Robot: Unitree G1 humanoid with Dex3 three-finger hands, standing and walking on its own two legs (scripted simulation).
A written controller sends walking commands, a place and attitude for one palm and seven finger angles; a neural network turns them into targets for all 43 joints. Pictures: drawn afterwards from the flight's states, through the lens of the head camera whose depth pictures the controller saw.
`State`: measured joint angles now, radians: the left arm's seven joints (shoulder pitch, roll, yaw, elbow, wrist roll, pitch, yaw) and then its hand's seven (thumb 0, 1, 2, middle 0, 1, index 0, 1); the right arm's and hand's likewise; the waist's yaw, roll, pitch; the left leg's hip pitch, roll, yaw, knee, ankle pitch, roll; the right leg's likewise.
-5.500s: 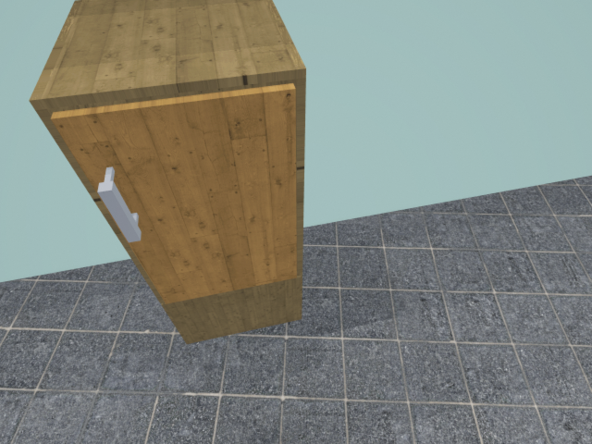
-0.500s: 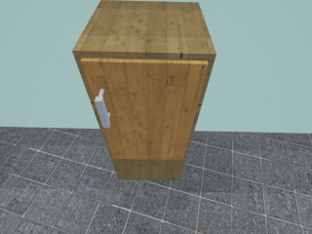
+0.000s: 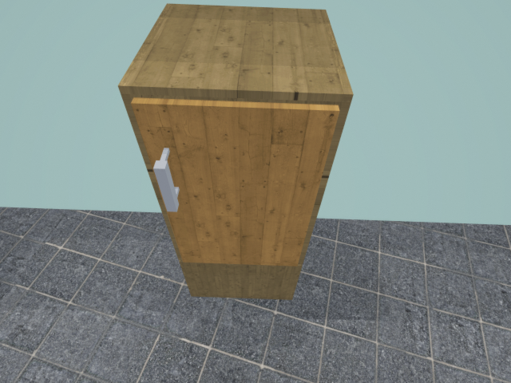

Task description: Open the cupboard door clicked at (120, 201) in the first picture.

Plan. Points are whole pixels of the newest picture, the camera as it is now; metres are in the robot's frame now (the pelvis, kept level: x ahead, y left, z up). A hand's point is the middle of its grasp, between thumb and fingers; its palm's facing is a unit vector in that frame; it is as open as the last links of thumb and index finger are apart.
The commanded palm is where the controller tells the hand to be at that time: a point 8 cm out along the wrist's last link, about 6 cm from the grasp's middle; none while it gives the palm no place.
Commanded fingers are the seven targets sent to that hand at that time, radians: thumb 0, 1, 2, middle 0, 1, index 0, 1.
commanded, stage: look again from close up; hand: left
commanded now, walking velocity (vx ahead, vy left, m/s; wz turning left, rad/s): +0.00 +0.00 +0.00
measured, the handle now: (169, 180) +0.49 +0.22 -0.01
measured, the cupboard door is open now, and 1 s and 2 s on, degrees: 0 0 0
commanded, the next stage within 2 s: raise the hand with hooked fingers in 0.34 s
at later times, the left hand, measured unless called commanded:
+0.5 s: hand out of the picture +0.03 +0.18 -0.16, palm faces +0.14 -0.97 -0.20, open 7.3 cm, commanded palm +0.09 +0.23 -0.07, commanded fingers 0.00 0.81 0.86 -0.21 -0.36 -0.21 -0.36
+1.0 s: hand (124, 382) +0.13 +0.20 -0.05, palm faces +0.12 -0.99 -0.04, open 9.4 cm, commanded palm +0.13 +0.26 -0.04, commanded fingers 0.00 0.22 0.61 -0.25 -0.74 -0.25 -0.74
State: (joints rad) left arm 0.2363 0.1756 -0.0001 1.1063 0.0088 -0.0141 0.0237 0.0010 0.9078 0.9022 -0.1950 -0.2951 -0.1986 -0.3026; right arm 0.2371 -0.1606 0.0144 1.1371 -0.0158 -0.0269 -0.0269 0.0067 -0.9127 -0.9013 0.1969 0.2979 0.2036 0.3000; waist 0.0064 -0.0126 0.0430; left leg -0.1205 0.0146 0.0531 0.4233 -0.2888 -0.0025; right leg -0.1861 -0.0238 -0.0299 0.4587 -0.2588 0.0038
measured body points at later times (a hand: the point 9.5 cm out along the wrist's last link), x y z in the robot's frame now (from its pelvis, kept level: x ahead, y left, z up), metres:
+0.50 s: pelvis -0.01 +0.00 +0.00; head +0.01 +0.00 +0.45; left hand +0.03 +0.23 -0.14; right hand +0.01 -0.23 -0.15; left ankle -0.04 +0.12 -0.74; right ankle -0.01 -0.12 -0.74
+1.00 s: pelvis -0.05 -0.01 -0.10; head +0.01 +0.01 +0.35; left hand +0.12 +0.26 -0.05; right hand +0.19 -0.22 -0.14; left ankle -0.04 +0.12 -0.74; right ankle -0.01 -0.12 -0.74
